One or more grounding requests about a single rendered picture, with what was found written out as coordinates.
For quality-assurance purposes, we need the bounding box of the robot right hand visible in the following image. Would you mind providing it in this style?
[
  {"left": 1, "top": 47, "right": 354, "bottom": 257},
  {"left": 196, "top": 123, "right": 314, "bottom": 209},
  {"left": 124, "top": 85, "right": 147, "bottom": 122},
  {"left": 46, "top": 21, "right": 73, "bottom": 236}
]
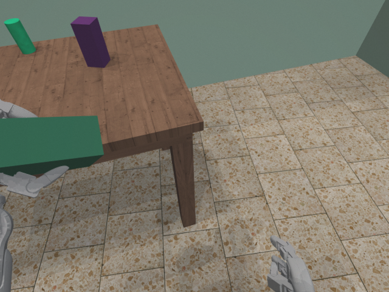
[{"left": 267, "top": 235, "right": 315, "bottom": 292}]

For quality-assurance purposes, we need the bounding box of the table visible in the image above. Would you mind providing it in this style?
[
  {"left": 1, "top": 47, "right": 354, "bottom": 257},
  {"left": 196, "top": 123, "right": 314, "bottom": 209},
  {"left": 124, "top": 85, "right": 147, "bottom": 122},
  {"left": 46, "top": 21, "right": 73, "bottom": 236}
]
[{"left": 0, "top": 24, "right": 204, "bottom": 228}]

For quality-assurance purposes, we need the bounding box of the robot left forearm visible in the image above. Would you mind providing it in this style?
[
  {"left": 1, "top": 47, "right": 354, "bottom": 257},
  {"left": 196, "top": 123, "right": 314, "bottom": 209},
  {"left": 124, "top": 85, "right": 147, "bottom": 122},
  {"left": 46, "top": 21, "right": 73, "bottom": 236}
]
[{"left": 0, "top": 194, "right": 13, "bottom": 292}]

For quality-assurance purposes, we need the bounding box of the robot left hand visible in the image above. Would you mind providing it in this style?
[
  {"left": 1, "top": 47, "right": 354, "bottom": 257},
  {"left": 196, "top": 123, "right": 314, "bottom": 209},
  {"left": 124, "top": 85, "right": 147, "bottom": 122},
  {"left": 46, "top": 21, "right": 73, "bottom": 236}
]
[{"left": 0, "top": 99, "right": 69, "bottom": 198}]

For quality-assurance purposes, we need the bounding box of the sponge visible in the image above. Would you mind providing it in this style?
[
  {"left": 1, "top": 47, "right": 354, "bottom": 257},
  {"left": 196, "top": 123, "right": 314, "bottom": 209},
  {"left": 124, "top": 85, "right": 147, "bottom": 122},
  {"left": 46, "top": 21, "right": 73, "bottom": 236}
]
[{"left": 0, "top": 116, "right": 104, "bottom": 176}]

